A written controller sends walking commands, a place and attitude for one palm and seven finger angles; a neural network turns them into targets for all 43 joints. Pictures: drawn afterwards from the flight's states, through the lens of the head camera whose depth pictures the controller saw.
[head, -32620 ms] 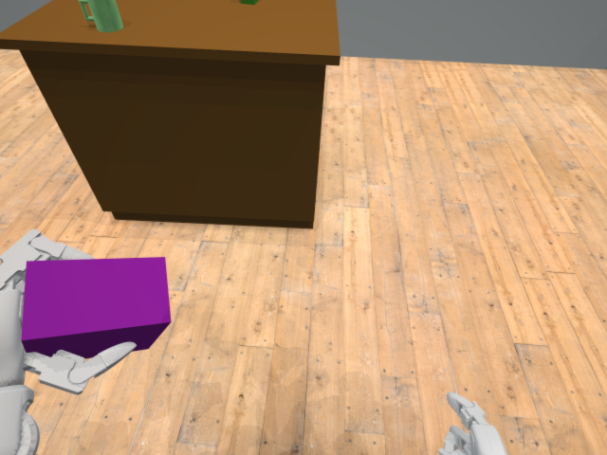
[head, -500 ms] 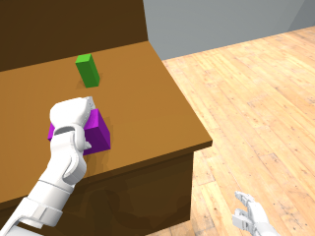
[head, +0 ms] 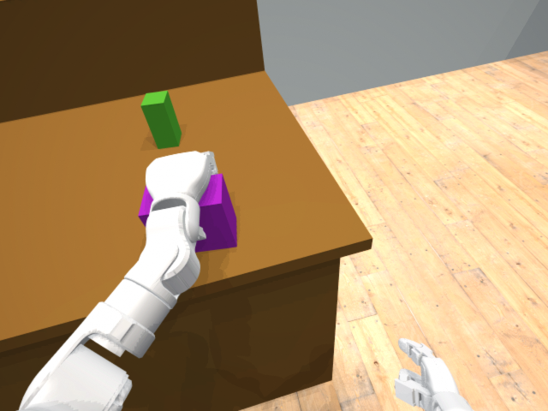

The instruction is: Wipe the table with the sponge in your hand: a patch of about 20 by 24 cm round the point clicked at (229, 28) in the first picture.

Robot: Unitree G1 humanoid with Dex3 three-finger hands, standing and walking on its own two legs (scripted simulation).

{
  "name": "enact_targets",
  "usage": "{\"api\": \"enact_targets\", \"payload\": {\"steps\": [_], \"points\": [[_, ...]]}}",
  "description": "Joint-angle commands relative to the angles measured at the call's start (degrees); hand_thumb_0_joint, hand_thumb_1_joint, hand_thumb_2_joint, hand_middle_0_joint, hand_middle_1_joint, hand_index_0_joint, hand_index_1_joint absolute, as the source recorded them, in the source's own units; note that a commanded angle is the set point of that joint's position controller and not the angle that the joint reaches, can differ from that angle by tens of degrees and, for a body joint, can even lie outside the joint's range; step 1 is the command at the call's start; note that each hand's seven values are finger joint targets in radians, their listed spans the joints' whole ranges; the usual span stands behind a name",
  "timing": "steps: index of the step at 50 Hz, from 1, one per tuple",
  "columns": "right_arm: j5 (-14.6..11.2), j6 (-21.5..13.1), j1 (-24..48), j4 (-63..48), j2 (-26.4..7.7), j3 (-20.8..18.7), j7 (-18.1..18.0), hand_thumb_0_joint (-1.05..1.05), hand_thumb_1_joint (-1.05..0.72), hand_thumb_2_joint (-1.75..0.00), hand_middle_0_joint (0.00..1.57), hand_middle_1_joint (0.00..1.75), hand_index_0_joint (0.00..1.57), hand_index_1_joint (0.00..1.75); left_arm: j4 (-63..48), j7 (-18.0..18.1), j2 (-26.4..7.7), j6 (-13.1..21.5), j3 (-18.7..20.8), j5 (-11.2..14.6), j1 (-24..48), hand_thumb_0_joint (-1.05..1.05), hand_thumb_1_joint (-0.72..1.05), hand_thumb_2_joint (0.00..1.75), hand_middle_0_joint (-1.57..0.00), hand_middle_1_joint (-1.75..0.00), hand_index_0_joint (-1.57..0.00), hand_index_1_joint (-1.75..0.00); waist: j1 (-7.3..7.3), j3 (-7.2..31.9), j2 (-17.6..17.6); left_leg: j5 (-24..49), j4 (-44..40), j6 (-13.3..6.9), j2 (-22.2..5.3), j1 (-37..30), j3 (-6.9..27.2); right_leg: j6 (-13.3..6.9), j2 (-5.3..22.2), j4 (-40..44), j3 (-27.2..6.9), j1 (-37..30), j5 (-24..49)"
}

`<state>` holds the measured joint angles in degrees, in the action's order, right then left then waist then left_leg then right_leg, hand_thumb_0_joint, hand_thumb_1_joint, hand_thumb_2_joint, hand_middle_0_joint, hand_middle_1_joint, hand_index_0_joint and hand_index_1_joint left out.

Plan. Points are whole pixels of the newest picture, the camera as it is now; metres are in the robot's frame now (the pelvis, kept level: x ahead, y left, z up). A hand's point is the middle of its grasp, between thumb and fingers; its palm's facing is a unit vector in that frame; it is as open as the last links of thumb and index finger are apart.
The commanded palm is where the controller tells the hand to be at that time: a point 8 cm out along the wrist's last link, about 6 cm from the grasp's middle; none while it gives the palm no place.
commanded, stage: wipe forward along the third lane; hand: left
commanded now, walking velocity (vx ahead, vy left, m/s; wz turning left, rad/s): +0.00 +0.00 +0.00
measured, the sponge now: (195, 223) +0.37 +0.18 +0.10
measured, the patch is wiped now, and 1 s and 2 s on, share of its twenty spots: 0.85 0.95 1.00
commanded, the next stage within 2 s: wipe back along the third lane in 1.64 s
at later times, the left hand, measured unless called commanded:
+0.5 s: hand (199, 183) +0.42 +0.18 +0.14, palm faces -0.02 -0.02 -1.00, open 10.4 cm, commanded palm +0.39 +0.18 +0.17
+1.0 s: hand (199, 167) +0.46 +0.19 +0.14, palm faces -0.06 +0.01 -1.00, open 10.4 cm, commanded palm +0.45 +0.20 +0.16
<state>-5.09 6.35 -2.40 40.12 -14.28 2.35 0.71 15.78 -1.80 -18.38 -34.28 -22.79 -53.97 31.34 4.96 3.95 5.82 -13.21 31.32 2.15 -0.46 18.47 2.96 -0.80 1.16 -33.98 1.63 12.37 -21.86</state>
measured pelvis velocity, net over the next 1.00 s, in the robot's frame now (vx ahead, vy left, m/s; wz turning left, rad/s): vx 0.00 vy -0.02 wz -0.01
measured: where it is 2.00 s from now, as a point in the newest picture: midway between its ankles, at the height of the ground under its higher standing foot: outside the picture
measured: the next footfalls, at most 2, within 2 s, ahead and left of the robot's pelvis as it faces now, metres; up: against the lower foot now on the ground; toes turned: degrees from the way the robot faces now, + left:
none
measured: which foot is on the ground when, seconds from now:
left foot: down 0.00-1.00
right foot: down 0.00-1.00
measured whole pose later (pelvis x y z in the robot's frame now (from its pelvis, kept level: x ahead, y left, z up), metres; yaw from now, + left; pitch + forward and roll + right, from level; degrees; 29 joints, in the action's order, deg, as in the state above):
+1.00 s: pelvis +0.00 -0.02 +0.00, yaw -1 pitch +7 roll +0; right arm -4.0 8.9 -11.4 43.0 -16.2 0.3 -1.5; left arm 55.8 -0.3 -22.4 -21.5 -11.4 -56.7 54.0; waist -2.0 6.7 4.7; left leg -13.3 32.9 1.5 -2.5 27.1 3.2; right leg -2.0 -1.1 -35.1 1.7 21.0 -21.2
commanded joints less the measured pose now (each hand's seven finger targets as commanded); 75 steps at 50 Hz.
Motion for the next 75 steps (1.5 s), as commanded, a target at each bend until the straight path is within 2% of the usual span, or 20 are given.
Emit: {"api": "enact_targets", "payload": {"steps": [1, 2, 4, 6, 9, 16, 24, 31, 34, 39, 43, 47, 49, 53, 58, 59, 61, 70, 74, 75], "points": [[-0.2, -2.4, 11.3, -8.7, -5.6, -2.0, -0.2, 0.0, -0.9, -0.9, 0.2, 0.3, 0.2, 0.3, -3.8, 2.4, -2.8, -0.8, 4.4, 0.4, 24.5, 0.0, 0.1, 1.3, -1.2, -1.6, -1.2, -1.6, -2.08, 13.1, -9.7, 8.3, -2.0, -3.7, 2.9, -9.9, -3.6, -2.4, -2.9, 5.6, 2.1, 2.5, 17.3], [-0.2, -2.1, 11.2, -8.5, -5.7, -2.0, -0.2, 0.0, -0.9, -0.9, 0.2, 0.3, 0.2, 0.3, -1.6, 2.3, -2.7, -1.3, 4.7, 0.7, 23.5, 0.0, 0.1, 1.3, -1.2, -1.6, -1.2, -1.6, -1.93, 12.4, -9.9, 7.8, -2.0, -3.7, 3.0, -9.2, -3.9, -2.2, -2.8, 6.0, 1.9, 2.4, 17.5], [0.0, -1.4, 11.3, -8.3, -6.2, -1.7, -0.6, 0.0, -0.9, -0.9, 0.2, 0.3, 0.2, 0.3, 1.1, 2.4, -7.5, -1.7, 9.1, 0.1, 24.2, 0.0, 0.1, 1.3, -1.2, -1.6, -1.2, -1.6, -1.23, 12.3, -10.2, 7.8, -2.7, -3.6, 2.7, -7.9, -3.7, -2.3, -2.8, 6.4, 1.3, 1.4, 18.2], [0.0, -1.3, 10.4, -7.8, -6.1, -1.7, -1.0, 0.0, -0.9, -0.9, 0.2, 0.3, 0.2, 0.3, 3.6, 2.4, -5.9, -1.6, 7.4, 0.0, 26.9, 0.0, 0.1, 1.3, -1.2, -1.6, -1.2, -1.6, -2.27, 11.7, -11.3, 7.2, -2.3, -3.8, 3.0, -7.7, -4.3, -1.9, -2.6, 6.3, 1.5, 2.0, 18.2], [0.3, -0.7, 9.3, -7.7, -6.5, -1.6, -1.9, 0.0, -0.9, -0.9, 0.2, 0.3, 0.2, 0.3, 8.4, 1.5, -9.4, -1.2, 10.1, -1.0, 27.1, 0.0, 0.1, 1.3, -1.2, -1.6, -1.2, -1.6, -2.53, 10.8, -12.4, 6.3, -2.8, -4.0, 2.8, -6.2, -4.5, -1.6, -2.4, 7.5, 0.6, 2.0, 18.0], [0.4, 0.0, 5.2, -8.0, -7.3, -2.4, -2.5, 0.0, -0.9, -0.9, 0.2, 0.3, 0.2, 0.3, 13.7, -0.7, -9.3, 3.1, 9.4, -2.3, 26.2, 0.0, 0.1, 1.3, -1.2, -1.6, -1.2, -1.6, -3.45, 12.1, -10.0, 7.9, -1.6, -4.3, 2.9, -5.7, -5.0, -1.5, -2.2, 6.9, 0.2, 1.6, 21.6], [0.3, 0.1, 2.1, -8.2, -7.7, -3.3, -2.5, 0.0, -0.9, -0.9, 0.2, 0.3, 0.2, 0.3, 14.8, -0.4, -10.9, 7.6, 12.0, -1.0, 24.3, 0.0, 0.1, 1.3, -1.2, -1.6, -1.2, -1.6, -3.75, 12.0, -11.9, 10.0, -1.5, -4.6, 2.9, -3.9, -5.0, -1.2, -2.3, 7.3, -0.2, 0.4, 26.9], [0.2, 0.2, 0.0, -5.5, -8.6, -3.7, -2.9, 0.0, -0.9, -0.9, 0.2, 0.3, 0.2, 0.3, 22.4, 0.8, -11.7, 8.4, 11.0, -2.6, 29.3, 0.0, 0.1, 1.3, -1.2, -1.6, -1.2, -1.6, -5.47, 7.6, -10.7, 6.5, -1.8, -4.5, 2.6, -2.9, -5.0, -1.1, -2.6, 8.0, -0.2, 5.7, 21.2], [0.3, 0.2, -1.3, -5.3, -8.1, -3.8, -2.9, 0.0, -0.9, -0.9, 0.2, 0.3, 0.2, 0.3, 24.7, 1.1, -11.2, 9.3, 11.1, -2.7, 32.2, 0.0, 0.1, 1.3, -1.2, -1.6, -1.2, -1.6, -5.58, 11.4, -11.1, 8.1, -1.4, -4.6, 2.8, -2.9, -4.6, -1.2, -2.5, 7.5, -0.1, 4.5, 22.8], [0.6, 0.5, -3.3, -4.5, -8.4, -4.0, -2.9, 0.0, -0.9, -0.9, 0.2, 0.3, 0.2, 0.3, 30.6, 1.7, -11.6, 10.6, 11.6, -3.0, 34.8, 0.0, 0.1, 1.3, -1.2, -1.6, -1.2, -1.6, -6.51, 12.8, -12.3, 7.1, -0.5, -4.6, 2.4, -1.3, -4.4, -0.9, -2.5, 6.9, -0.2, 5.4, 22.3], [0.9, 0.9, -4.8, -3.5, -9.2, -4.1, -2.9, 0.0, -0.9, -0.9, 0.2, 0.3, 0.2, 0.3, 34.9, 2.5, -14.6, 11.3, 12.9, -4.1, 37.4, 0.0, 0.1, 1.3, -1.2, -1.6, -1.2, -1.6, -7.67, 11.7, -12.2, 6.0, 0.4, -4.6, 2.3, 0.2, -4.5, -0.6, -2.4, 6.5, -0.5, 7.0, 22.3], [1.0, 1.2, -6.4, -3.2, -9.5, -4.3, -2.8, 0.0, -0.9, -0.9, 0.2, 0.3, 0.2, 0.3, 38.2, 2.9, -15.6, 11.9, 13.1, -4.8, 40.0, 0.0, 0.1, 1.3, -1.2, -1.6, -1.2, -1.6, -8.53, 11.5, -11.2, 5.4, 0.9, -4.6, 2.1, 1.4, -4.4, -0.6, -2.5, 6.2, -0.5, 8.5, 20.8], [1.1, 1.0, -7.2, -3.6, -8.9, -4.6, -2.7, 0.0, -0.9, -0.9, 0.2, 0.3, 0.2, 0.3, 36.9, 2.8, -14.2, 12.6, 12.7, -4.5, 41.9, 0.0, 0.1, 1.3, -1.2, -1.6, -1.2, -1.6, -8.66, 14.2, -10.1, 7.2, 1.0, -4.7, 2.0, 0.9, -4.1, -0.8, -2.6, 5.8, -0.2, 7.6, 22.7], [1.1, 1.2, -8.7, -2.6, -9.8, -4.6, -2.6, 0.0, -0.9, -0.9, 0.2, 0.3, 0.2, 0.3, 40.7, 3.3, -16.2, 12.3, 12.7, -5.4, 44.7, 0.0, 0.1, 1.3, -1.2, -1.6, -1.2, -1.6, -10.11, 12.6, -10.7, 4.9, 1.5, -4.8, 1.8, 2.6, -4.3, -0.4, -2.7, 6.0, -0.5, 9.3, 20.4], [1.4, 1.1, -10.9, -1.6, -10.5, -4.9, -2.7, 0.0, -0.9, -0.9, 0.2, 0.3, 0.2, 0.3, 44.2, 3.3, -20.6, 12.4, 15.0, -6.2, 46.8, 0.0, 0.1, 1.3, -1.2, -1.6, -1.2, -1.6, -10.72, 13.8, -10.4, 5.1, 2.1, -4.9, 1.5, 4.0, -4.3, -0.3, -2.7, 5.8, -0.8, 9.3, 20.7], [1.3, 0.8, -11.2, -1.9, -10.1, -4.9, -2.7, 0.0, -0.9, -0.9, 0.2, 0.3, 0.2, 0.3, 43.2, 2.8, -18.6, 12.7, 13.7, -5.7, 48.7, 0.0, 0.1, 1.3, -1.2, -1.6, -1.2, -1.6, -10.92, 14.9, -10.1, 6.0, 1.8, -5.0, 1.4, 4.0, -4.1, -0.4, -2.8, 5.7, -0.6, 8.9, 21.8], [1.6, 0.9, -12.7, -1.2, -10.7, -5.2, -2.5, 0.0, -0.9, -0.9, 0.2, 0.3, 0.2, 0.3, 45.6, 3.1, -21.5, 13.0, 15.3, -7.0, 47.5, 0.0, 0.1, 1.3, -1.2, -1.6, -1.2, -1.6, -10.88, 15.9, -9.6, 6.6, 2.5, -4.9, 1.3, 3.9, -4.2, -0.5, -3.0, 5.0, -0.5, 9.0, 22.1], [2.1, 0.9, -15.7, -0.7, -10.9, -5.8, -2.2, 0.0, -0.9, -0.9, 0.2, 0.3, 0.2, 0.3, 46.3, 3.2, -22.4, 14.5, 15.5, -7.7, 51.1, 0.0, 0.1, 1.3, -1.2, -1.6, -1.2, -1.6, -12.35, 17.7, -7.7, 7.9, 3.3, -5.1, 0.7, 3.6, -4.3, -0.5, -3.6, 4.9, -0.3, 10.8, 22.6], [2.3, 1.0, -16.5, -0.9, -10.7, -5.9, -2.0, 0.0, -0.9, -0.9, 0.2, 0.3, 0.2, 0.3, 47.3, 3.6, -21.5, 14.5, 15.8, -7.1, 50.1, 0.0, 0.1, 1.3, -1.2, -1.6, -1.2, -1.6, -11.96, 18.3, -7.6, 9.4, 3.1, -5.0, 0.7, 4.2, -4.4, -0.7, -3.7, 4.9, -0.1, 10.6, 24.6], [2.4, 1.1, -16.7, -0.5, -11.1, -5.9, -2.0, 0.0, -0.9, -0.9, 0.2, 0.3, 0.2, 0.3, 48.3, 3.9, -23.3, 14.4, 16.9, -7.5, 50.1, 0.0, 0.1, 1.3, -1.2, -1.6, -1.2, -1.6, -12.24, 17.8, -8.2, 8.3, 3.2, -4.9, 0.6, 4.3, -4.3, -0.5, -3.9, 4.9, 0.0, 11.2, 22.9]]}}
